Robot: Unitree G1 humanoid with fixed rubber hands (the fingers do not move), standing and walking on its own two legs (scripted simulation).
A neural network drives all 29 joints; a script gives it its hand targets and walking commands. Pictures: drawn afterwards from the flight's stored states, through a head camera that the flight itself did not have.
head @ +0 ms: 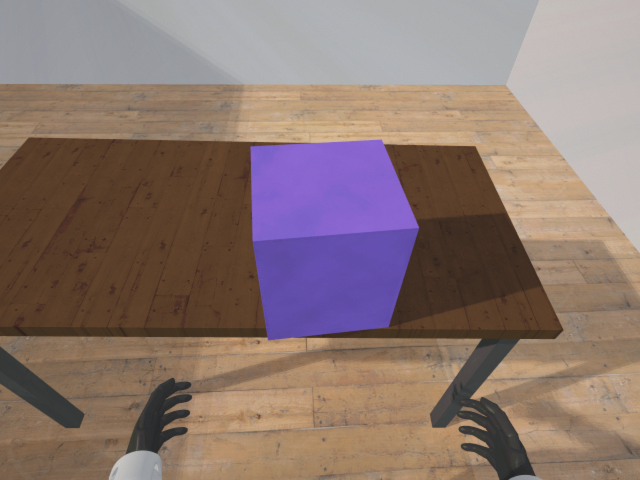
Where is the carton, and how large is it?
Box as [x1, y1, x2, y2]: [250, 140, 418, 339]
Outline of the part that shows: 381,140 250,146 252,236 268,339 388,326 417,233 418,226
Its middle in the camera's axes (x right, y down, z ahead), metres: +0.00 +0.00 +0.64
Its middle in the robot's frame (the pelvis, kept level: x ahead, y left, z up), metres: +0.47 +0.01 +0.00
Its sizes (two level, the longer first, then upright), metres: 0.210 0.200 0.250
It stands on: a table, 0.65 m high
